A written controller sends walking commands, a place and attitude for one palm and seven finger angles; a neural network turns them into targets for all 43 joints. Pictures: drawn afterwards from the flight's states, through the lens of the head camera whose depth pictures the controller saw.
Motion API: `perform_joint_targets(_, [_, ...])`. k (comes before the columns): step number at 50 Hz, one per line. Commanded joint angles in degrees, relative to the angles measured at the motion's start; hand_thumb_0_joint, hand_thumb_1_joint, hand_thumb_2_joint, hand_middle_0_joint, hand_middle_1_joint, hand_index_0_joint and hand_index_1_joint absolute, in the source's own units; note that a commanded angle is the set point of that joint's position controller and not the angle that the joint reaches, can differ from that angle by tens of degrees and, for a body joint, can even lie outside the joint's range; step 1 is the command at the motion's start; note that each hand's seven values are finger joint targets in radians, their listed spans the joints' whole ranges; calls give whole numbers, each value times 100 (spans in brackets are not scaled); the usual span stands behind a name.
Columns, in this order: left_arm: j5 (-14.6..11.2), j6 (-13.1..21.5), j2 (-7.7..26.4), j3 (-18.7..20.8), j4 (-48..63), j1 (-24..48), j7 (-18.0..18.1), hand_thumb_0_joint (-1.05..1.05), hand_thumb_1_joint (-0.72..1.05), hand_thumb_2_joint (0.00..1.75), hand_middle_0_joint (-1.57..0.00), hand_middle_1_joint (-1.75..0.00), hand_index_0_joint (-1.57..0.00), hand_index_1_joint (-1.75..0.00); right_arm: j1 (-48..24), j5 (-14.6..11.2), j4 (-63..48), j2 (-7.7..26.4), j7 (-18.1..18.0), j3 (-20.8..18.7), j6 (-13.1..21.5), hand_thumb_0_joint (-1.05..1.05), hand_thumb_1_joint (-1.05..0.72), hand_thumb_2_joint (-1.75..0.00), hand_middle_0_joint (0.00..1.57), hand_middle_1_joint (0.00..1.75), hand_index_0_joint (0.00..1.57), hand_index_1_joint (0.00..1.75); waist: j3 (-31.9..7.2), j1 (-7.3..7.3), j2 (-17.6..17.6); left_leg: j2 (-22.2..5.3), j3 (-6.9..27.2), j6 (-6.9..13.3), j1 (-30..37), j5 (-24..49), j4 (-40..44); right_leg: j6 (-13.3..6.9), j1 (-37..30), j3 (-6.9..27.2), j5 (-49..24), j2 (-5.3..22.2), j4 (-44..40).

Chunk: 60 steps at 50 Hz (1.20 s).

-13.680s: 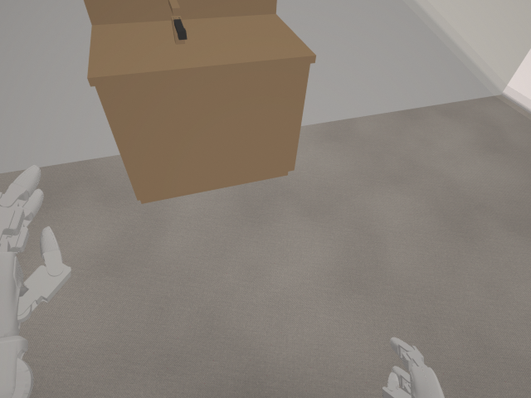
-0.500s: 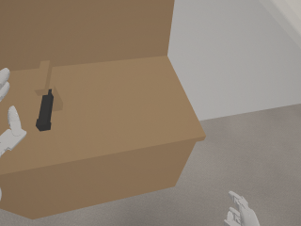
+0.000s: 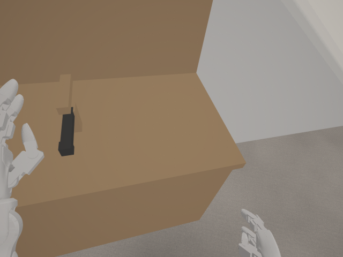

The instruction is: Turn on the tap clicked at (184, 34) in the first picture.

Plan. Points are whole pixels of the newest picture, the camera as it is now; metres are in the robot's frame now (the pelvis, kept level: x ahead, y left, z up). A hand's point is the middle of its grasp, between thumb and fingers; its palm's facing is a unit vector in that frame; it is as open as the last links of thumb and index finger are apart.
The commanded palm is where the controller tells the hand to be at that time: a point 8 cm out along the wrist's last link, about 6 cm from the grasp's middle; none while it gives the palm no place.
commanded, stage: come to a stop and stand still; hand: left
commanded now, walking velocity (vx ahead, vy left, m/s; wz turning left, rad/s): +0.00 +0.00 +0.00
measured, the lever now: (66, 148) +0.32 +0.30 +0.03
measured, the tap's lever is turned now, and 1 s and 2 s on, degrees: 0 0 0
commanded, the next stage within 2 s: look again from close up in 0.14 s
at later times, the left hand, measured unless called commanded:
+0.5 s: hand (65, 161) +0.22 +0.22 +0.16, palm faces +0.40 -0.85 -0.35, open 7.5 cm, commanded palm +0.16 +0.25 +0.18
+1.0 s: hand (56, 137) +0.24 +0.24 +0.19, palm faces +0.45 -0.77 -0.45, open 7.5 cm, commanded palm +0.15 +0.24 +0.18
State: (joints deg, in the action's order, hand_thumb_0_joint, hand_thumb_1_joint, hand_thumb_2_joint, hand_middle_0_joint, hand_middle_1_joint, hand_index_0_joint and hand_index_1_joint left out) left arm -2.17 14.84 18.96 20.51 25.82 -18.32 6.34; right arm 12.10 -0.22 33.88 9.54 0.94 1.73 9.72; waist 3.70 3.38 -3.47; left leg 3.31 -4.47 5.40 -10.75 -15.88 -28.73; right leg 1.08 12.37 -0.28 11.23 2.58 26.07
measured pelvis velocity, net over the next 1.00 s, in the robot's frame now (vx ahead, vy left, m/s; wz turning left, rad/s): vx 0.00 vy -0.04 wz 0.04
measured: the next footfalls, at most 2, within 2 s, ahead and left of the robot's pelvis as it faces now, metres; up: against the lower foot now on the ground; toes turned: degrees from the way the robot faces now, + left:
none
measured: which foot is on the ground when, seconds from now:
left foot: down 0.00-1.00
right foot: down 0.00-1.00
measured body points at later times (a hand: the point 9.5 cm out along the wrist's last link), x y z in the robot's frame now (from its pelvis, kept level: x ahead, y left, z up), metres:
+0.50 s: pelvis +0.00 -0.03 +0.01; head +0.02 -0.01 +0.45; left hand +0.19 +0.26 +0.18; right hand +0.18 -0.25 -0.07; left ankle +0.00 +0.05 -0.74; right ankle +0.03 -0.16 -0.74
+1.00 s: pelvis +0.00 -0.04 +0.00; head +0.04 -0.02 +0.45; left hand +0.21 +0.27 +0.22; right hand +0.19 -0.26 -0.07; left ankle +0.00 +0.05 -0.74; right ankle +0.03 -0.16 -0.74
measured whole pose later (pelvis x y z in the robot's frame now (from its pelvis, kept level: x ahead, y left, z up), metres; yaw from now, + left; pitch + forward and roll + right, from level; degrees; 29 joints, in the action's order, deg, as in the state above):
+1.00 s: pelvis +0.00 -0.04 +0.00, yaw +2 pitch +0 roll -1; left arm -0.9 13.7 29.6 22.8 21.6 -12.1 5.4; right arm 13.9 -1.7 31.2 12.4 -3.3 3.1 7.2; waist 4.5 2.8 -2.1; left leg 1.3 -1.0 2.5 -13.5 -15.5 -29.2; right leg 0.2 14.0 -3.3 11.8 0.5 26.1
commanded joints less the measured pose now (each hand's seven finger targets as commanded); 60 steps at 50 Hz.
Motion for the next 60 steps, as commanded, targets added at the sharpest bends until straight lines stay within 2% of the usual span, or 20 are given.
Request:
perform_joint_targets(1, [20,241,1107,507,1129,412,34,0,90,90,-20,-30,-20,-30,-491,-50,-902,896,-91,-367,156,0,-90,-90,20,30,20,30,-797,-181,970,-1054,785,-905,-5,1886,968,-211,-382,-74,-532,-117,47])
perform_joint_targets(2, [-5,253,931,389,1053,420,18,0,90,90,-20,-30,-20,-30,-479,-25,-903,901,-103,-352,101,0,-90,-90,20,30,20,30,-759,-202,936,-1032,814,-922,-119,1720,1029,-213,-406,-97,-470,-128,34])
perform_joint_targets(6, [-26,256,1240,735,1247,337,43,0,90,90,-20,-30,-20,-30,-607,-50,-1029,865,-163,-344,25,0,-90,-90,20,30,20,30,-710,-175,911,-982,822,-906,-294,1178,1154,-201,-631,-71,-577,-128,-89])
perform_joint_targets(8, [-40,284,1072,577,1327,282,26,0,90,90,-20,-30,-20,-30,-591,-47,-1070,870,-176,-361,9,0,-90,-90,20,30,20,30,-756,-188,957,-945,792,-848,-324,953,1158,-211,-718,-31,-609,-107,-130])
perform_joint_targets(18, [-31,187,931,470,1171,-122,52,0,90,90,-20,-30,-20,-30,-505,-41,-1015,913,-229,-415,-9,0,-90,-90,20,30,20,30,-999,-212,636,-782,637,-734,-153,1180,897,-212,-872,94,-1195,-16,-324])
perform_joint_targets(26, [-33,122,1125,583,1177,12,87,0,90,90,-20,-30,-20,-30,-658,-47,-982,914,-314,-395,-10,0,-90,-90,20,30,20,30,-797,-198,561,-693,634,-526,-161,594,905,-234,-640,367,-836,55,-638])
perform_joint_targets(28, [-42,119,992,431,1182,53,76,0,90,90,-20,-30,-20,-30,-623,-34,-1010,912,-313,-393,-11,0,-90,-90,20,30,20,30,-771,-201,622,-665,628,-489,-200,500,930,-234,-649,392,-709,53,-675])
perform_joint_targets(36, [-61,38,1110,606,1096,-298,109,0,90,90,-20,-30,-20,-30,-634,-41,-988,939,-311,-431,-28,0,-90,-90,20,30,20,30,-800,-202,533,-593,550,-441,-101,577,691,-274,-499,605,-675,198,-903])
perform_joint_targets(37, [-71,38,962,476,1028,-285,98,0,90,90,-20,-30,-20,-30,-566,-14,-982,945,-301,-416,-53,0,-90,-90,20,30,20,30,-815,-225,362,-580,589,-446,-133,637,704,-275,-553,546,-669,190,-883])
perform_joint_targets(41, [-75,10,1146,626,1203,-255,116,0,90,90,-20,-30,-20,-30,-654,-56,-996,950,-325,-436,-66,0,-90,-90,20,30,20,30,-899,-210,497,-650,604,-458,5,842,769,-247,-575,465,-884,138,-771])
perform_joint_targets(45, [-93,8,1041,504,1288,-244,105,0,90,90,-20,-30,-20,-30,-590,-60,-1027,946,-328,-439,-70,0,-90,-90,20,30,20,30,-1017,-206,520,-703,653,-464,24,1112,826,-217,-786,343,-1206,99,-580])
perform_joint_targets(46, [-4,843,5541,1717,3231,4955,139,0,90,90,-20,-30,-20,-30,393,-523,-1753,1171,-754,789,-207,0,-90,-90,20,30,20,30,-536,-552,1934,-710,953,-280,-1489,87,676,200,-780,77,456,-254,193])
perform_joint_targets(47, [254,457,2766,1991,582,2703,89,0,90,90,-20,-30,-20,-30,53,-343,-1180,548,-673,-82,49,0,-90,-90,20,30,20,30,-621,-188,725,-1191,1070,-306,-824,-253,631,-71,164,11,1099,155,-18])
perform_joint_targets(48, [98,227,2174,1338,288,1907,88,0,90,90,-20,-30,-20,-30,-344,-115,-933,799,-410,-13,32,0,-90,-90,20,30,20,30,-301,-242,297,-860,761,-394,-700,-37,924,-162,70,-74,930,27,-361])
perform_joint_targets(49, [13,196,2555,1526,-85,1595,149,0,90,90,-20,-30,-20,-30,-340,-38,-903,1252,-326,-228,66,0,-90,-90,20,30,20,30,-468,-98,388,-742,594,-426,-564,0,690,-267,140,114,481,19,-428])
perform_joint_targets(51, [-183,276,2062,1125,-133,818,-5,0,90,90,-20,-30,-20,-30,-388,-11,-854,1224,-119,-255,177,0,-90,-90,20,30,20,30,-980,-103,760,-669,622,-469,-357,265,506,-378,59,300,-1,160,-210])
perform_joint_targets(55, [-449,501,1335,429,723,-749,-41,0,90,90,-20,-30,-20,-30,92,-82,-907,1246,246,-380,401,0,-90,-90,20,30,20,30,-1298,25,592,-520,727,-524,-437,1576,217,-339,-395,177,-1322,283,34])
perform_joint_targets(56, [-465,496,1414,505,709,-849,-8,0,90,90,-20,-30,-20,-30,-82,-123,-863,1249,285,-361,413,0,-90,-90,20,30,20,30,-1381,17,667,-578,745,-553,-257,1928,277,-302,-402,99,-1455,204,165])
perform_joint_targets(58, [-429,560,1681,805,1089,-779,83,0,90,90,-20,-30,-20,-30,54,-87,-779,1270,260,-434,443,0,-90,-90,20,30,20,30,-1418,-5,193,-608,786,-622,-312,2385,215,-208,-472,-15,-1749,202,216])
perform_joint_targets(60, [-434,634,1982,1167,1163,-560,140,0,90,90,-20,-30,-20,-30,-25,-54,-729,1274,186,-430,440,0,-90,-90,20,30,20,30,-1357,-44,-139,-561,830,-631,-422,2229,220,-188,-499,-18,-1834,221,223])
